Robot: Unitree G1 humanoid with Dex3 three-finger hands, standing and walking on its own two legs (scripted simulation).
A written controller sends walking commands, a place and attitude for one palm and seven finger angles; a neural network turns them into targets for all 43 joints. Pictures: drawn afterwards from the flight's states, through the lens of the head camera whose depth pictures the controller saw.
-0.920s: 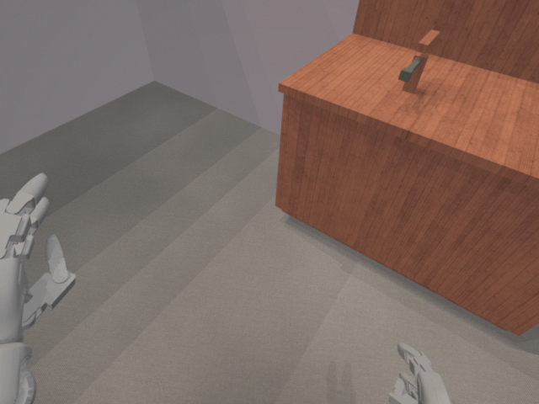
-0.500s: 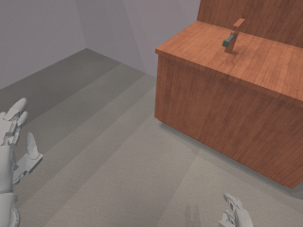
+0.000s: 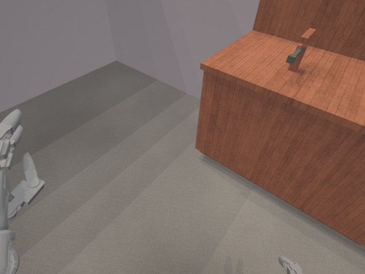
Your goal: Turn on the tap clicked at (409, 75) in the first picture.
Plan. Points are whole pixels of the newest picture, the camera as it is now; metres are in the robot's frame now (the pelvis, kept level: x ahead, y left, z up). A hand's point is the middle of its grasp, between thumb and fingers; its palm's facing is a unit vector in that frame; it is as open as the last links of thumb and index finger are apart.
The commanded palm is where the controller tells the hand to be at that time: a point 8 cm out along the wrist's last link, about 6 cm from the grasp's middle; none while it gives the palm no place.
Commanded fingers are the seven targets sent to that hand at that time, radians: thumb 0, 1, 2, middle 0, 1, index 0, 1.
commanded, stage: walk to a spot facing it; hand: left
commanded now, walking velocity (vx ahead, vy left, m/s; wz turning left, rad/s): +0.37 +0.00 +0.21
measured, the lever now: (291, 58) +0.89 -0.40 +0.08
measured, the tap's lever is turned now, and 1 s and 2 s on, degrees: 0 0 0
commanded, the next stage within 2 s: turn to face it in 0.46 s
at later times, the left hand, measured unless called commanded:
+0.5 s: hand (69, 139) +0.30 +0.23 +0.18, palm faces +0.51 -0.73 -0.47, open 7.4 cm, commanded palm +0.24 +0.26 +0.20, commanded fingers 0.00 0.90 0.90 -0.20 -0.30 -0.20 -0.30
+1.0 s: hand (97, 101) +0.40 +0.21 +0.20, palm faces +0.52 -0.73 -0.45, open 7.4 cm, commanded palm +0.34 +0.24 +0.20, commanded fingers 0.00 0.90 0.90 -0.20 -0.30 -0.20 -0.30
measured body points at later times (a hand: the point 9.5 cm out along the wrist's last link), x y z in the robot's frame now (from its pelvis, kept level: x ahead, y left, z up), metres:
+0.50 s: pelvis +0.13 -0.04 +0.02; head +0.17 -0.04 +0.47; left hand +0.27 +0.26 +0.21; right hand +0.32 -0.27 -0.08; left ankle +0.15 +0.11 -0.64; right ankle +0.13 -0.12 -0.72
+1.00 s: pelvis +0.21 -0.05 +0.00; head +0.24 -0.07 +0.45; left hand +0.37 +0.24 +0.22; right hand +0.43 -0.20 -0.10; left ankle +0.20 +0.11 -0.69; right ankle +0.26 -0.13 -0.72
